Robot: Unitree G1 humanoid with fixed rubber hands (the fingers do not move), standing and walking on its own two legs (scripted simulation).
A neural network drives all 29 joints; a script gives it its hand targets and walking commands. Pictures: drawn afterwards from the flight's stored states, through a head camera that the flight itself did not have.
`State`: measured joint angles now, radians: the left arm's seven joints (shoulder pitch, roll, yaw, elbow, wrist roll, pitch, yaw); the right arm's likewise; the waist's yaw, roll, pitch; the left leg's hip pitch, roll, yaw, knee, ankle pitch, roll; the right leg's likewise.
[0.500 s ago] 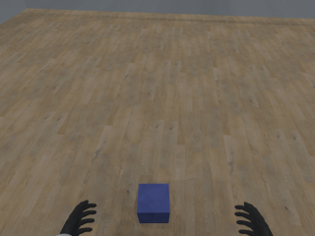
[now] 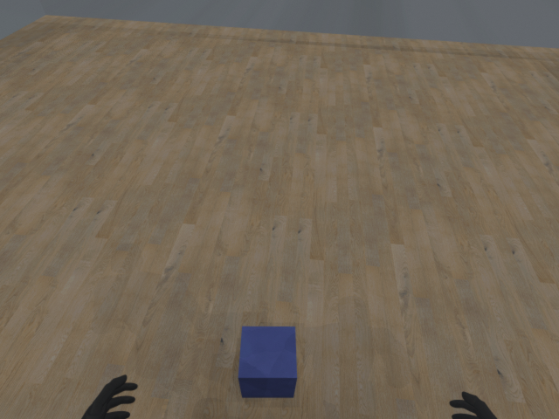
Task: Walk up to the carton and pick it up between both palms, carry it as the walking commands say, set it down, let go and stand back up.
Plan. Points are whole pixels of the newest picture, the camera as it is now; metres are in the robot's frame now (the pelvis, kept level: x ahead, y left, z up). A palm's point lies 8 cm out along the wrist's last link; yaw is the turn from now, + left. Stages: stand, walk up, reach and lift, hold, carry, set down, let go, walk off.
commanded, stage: stand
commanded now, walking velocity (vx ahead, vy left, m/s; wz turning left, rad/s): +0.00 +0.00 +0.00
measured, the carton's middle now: (268, 362) +0.45 +0.05 -0.67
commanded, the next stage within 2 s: none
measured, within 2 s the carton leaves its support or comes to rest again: neither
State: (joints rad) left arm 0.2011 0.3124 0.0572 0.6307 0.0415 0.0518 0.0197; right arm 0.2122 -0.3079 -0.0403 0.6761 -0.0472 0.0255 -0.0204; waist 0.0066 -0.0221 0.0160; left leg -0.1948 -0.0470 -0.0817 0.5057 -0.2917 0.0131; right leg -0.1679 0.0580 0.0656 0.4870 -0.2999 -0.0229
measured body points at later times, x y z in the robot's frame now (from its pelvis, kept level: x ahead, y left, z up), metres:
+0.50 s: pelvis +0.01 +0.01 +0.00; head +0.02 +0.01 +0.45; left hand +0.14 +0.30 -0.11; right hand +0.14 -0.29 -0.10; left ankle -0.01 +0.11 -0.74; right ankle -0.02 -0.11 -0.74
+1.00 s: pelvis +0.00 +0.01 +0.01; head +0.00 +0.01 +0.46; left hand +0.11 +0.31 -0.11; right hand +0.10 -0.30 -0.10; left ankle -0.01 +0.11 -0.74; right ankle -0.02 -0.11 -0.74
